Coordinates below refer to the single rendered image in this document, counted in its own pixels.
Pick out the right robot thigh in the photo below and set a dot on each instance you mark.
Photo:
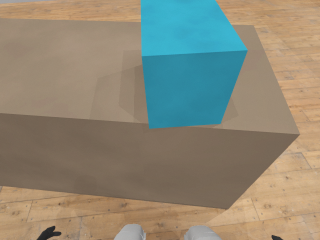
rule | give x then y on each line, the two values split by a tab
201	232

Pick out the carton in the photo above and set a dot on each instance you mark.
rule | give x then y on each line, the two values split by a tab
191	59

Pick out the robot thigh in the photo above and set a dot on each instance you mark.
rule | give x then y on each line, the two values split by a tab
201	232
131	232

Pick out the pedestal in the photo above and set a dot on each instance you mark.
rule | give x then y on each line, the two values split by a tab
74	119

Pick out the robot left hand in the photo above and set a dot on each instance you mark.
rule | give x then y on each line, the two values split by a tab
48	233

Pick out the left robot thigh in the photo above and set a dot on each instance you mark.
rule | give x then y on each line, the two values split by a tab
131	232

